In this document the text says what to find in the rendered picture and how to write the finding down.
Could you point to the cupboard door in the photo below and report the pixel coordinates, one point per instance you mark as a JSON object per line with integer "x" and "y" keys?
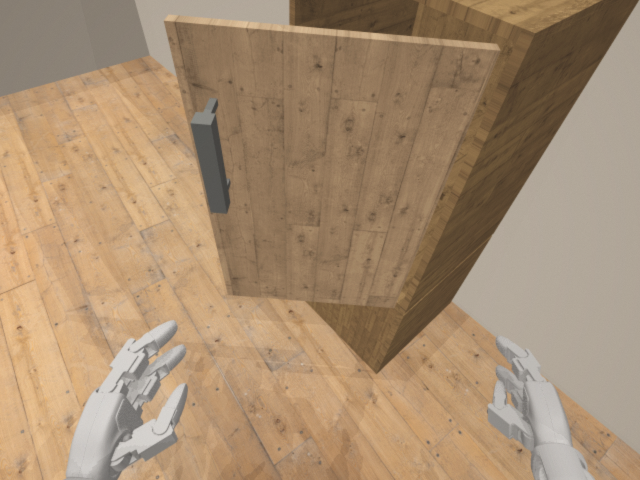
{"x": 338, "y": 145}

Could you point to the right robot forearm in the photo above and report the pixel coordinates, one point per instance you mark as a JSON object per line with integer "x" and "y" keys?
{"x": 556, "y": 461}

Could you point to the handle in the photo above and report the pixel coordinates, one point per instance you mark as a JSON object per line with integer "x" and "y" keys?
{"x": 207, "y": 141}

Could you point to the right robot hand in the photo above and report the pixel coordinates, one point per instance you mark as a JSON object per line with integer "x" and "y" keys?
{"x": 536, "y": 401}

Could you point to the left robot hand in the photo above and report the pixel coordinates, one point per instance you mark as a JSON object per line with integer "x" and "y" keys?
{"x": 114, "y": 409}

